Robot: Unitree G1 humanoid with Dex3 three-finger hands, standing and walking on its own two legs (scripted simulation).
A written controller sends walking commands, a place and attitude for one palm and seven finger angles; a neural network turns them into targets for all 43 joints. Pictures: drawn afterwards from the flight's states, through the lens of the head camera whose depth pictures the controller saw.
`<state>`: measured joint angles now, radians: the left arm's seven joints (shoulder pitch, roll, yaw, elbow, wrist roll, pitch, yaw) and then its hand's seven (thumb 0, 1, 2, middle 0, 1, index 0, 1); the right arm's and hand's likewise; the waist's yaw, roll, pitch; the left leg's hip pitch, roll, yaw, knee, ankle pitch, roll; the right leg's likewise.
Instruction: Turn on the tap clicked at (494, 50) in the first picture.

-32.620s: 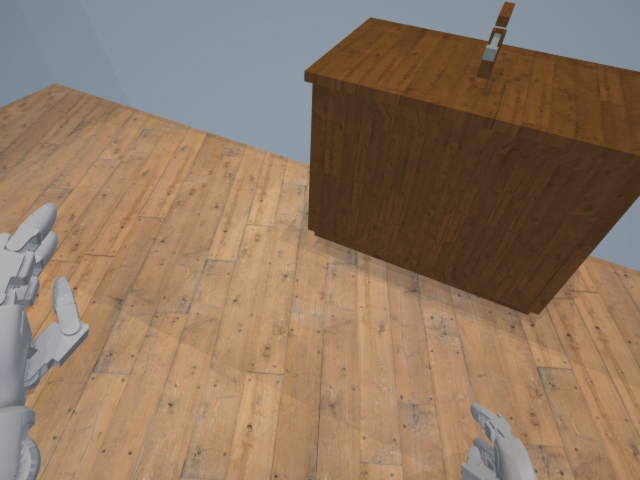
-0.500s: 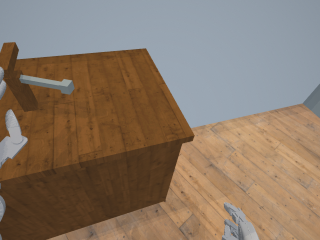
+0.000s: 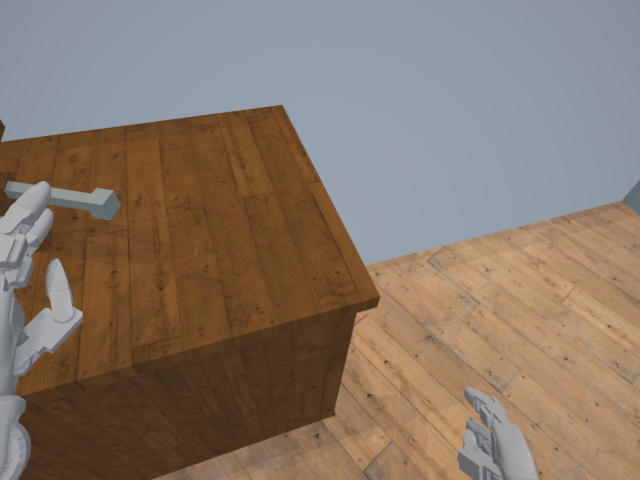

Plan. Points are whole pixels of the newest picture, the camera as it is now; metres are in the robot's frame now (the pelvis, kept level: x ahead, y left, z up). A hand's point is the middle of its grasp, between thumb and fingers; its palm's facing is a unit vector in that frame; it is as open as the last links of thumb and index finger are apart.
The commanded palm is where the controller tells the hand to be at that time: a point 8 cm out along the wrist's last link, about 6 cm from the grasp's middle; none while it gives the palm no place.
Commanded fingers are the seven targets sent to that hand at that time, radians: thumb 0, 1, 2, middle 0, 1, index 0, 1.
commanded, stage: come to a stop and stand still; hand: left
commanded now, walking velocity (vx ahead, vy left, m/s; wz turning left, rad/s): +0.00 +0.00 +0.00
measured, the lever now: (103, 204) +0.41 +0.32 +0.11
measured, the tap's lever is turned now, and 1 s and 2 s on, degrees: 62 62 62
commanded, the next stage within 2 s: look again from close up in 0.36 s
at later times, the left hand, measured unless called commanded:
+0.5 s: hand (91, 326) +0.21 +0.23 +0.15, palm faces +0.38 -0.86 -0.35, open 7.4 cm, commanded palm +0.16 +0.27 +0.17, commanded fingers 0.00 0.90 0.90 -0.20 -0.30 -0.20 -0.30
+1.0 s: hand (60, 338) +0.20 +0.25 +0.16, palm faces +0.40 -0.85 -0.34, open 7.4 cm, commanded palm +0.14 +0.28 +0.17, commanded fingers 0.00 0.90 0.90 -0.20 -0.30 -0.20 -0.30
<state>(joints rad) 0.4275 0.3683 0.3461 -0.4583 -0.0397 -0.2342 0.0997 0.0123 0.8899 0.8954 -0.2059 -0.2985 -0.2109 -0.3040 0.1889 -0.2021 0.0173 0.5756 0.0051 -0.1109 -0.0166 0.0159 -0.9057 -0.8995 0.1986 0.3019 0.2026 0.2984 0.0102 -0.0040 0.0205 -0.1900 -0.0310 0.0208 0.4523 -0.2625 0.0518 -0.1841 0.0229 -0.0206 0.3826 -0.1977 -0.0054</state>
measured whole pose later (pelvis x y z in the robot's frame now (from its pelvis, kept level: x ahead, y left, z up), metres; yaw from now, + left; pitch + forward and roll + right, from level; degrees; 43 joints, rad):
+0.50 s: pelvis +0.00 -0.01 +0.00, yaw +0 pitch -1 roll -1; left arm 0.43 0.35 0.32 -0.42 -0.06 -0.18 0.12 0.01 0.89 0.90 -0.21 -0.30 -0.21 -0.30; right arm 0.20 -0.21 0.02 0.58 0.01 -0.07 -0.04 0.02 -0.91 -0.90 0.20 0.30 0.20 0.30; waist 0.01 0.00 0.02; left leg -0.17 -0.02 0.01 0.43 -0.25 0.04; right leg -0.16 0.04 -0.03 0.35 -0.18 -0.03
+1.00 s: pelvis -0.01 +0.00 +0.00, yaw +1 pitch -1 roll -1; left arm 0.43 0.35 0.32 -0.45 -0.05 -0.18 0.12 0.01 0.89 0.90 -0.21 -0.30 -0.21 -0.30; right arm 0.21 -0.20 0.02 0.57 0.01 -0.09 -0.04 0.02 -0.91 -0.90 0.20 0.30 0.20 0.30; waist 0.02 -0.01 0.03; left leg -0.19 -0.04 0.01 0.44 -0.24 0.06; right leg -0.17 0.01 -0.04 0.36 -0.17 0.00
